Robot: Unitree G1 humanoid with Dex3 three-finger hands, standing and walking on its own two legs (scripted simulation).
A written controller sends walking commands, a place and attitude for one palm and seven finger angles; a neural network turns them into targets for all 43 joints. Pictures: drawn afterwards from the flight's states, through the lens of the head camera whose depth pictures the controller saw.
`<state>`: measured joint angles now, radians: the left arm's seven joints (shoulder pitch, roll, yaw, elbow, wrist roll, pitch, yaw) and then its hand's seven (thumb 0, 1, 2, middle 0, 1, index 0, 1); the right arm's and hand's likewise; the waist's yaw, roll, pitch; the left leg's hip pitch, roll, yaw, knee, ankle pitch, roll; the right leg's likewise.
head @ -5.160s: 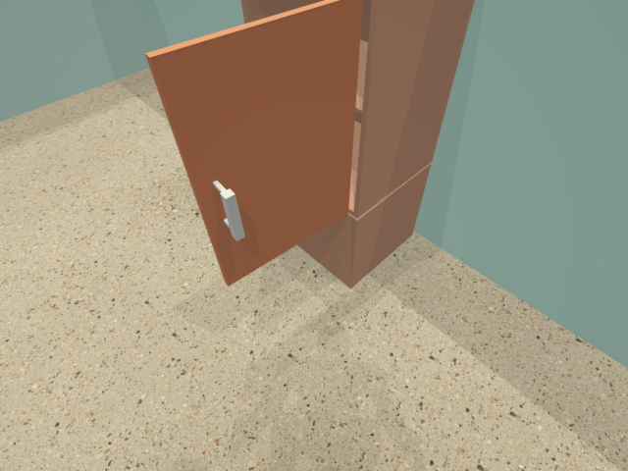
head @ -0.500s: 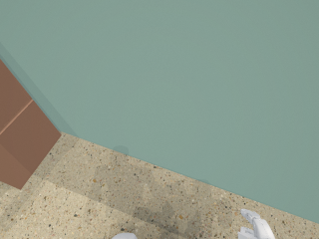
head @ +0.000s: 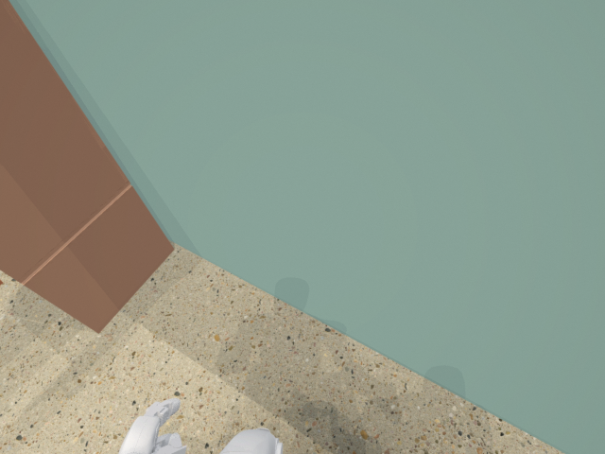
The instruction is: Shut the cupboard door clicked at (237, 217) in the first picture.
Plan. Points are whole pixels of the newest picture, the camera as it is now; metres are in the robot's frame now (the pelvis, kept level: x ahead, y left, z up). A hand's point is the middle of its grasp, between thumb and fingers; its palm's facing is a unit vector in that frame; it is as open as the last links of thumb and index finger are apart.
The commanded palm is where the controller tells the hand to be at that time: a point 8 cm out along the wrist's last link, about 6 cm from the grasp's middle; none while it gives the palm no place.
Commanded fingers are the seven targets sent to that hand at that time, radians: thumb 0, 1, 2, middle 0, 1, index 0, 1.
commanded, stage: turn to face it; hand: left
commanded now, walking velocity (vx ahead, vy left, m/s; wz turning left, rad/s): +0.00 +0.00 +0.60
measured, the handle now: out of the picture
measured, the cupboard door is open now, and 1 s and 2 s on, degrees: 85 85 85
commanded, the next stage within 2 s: take the last steps up to it in 1.44 s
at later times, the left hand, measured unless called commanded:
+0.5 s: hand out of the picture -0.01 +0.24 -0.17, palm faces +0.35 -0.90 -0.26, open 7.4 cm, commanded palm none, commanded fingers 0.00 0.90 0.90 -0.20 -0.30 -0.20 -0.30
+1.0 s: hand out of the picture +0.00 +0.16 -0.15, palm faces +0.59 -0.77 -0.24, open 7.4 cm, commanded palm none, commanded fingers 0.00 0.90 0.90 -0.20 -0.30 -0.20 -0.30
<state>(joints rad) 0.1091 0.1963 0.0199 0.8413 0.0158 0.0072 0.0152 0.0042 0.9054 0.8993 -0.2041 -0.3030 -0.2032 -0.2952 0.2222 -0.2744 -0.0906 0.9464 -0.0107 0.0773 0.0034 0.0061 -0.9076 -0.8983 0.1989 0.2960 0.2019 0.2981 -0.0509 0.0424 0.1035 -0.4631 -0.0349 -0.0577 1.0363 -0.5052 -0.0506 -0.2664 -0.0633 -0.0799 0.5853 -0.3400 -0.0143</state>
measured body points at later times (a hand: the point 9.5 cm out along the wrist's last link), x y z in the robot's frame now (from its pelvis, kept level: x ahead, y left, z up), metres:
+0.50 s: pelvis +0.01 +0.01 +0.00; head +0.05 +0.04 +0.44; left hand -0.03 +0.29 -0.15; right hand +0.20 -0.20 -0.13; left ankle -0.01 +0.11 -0.73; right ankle +0.02 -0.15 -0.66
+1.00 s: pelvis +0.05 -0.04 +0.01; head +0.11 -0.01 +0.45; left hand -0.03 +0.20 -0.13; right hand +0.27 -0.20 -0.15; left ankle -0.04 +0.07 -0.68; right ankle +0.08 -0.14 -0.73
